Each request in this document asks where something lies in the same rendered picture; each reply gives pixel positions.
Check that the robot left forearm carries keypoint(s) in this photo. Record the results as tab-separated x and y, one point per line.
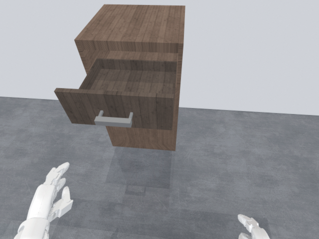
34	228

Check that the drawer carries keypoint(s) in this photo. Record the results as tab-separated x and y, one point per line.
120	86

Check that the handle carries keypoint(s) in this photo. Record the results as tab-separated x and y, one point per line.
110	121

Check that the robot left hand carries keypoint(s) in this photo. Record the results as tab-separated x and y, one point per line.
46	193

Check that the cabinet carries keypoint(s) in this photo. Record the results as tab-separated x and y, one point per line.
137	32

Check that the robot right hand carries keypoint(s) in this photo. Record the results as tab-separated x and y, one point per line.
253	227

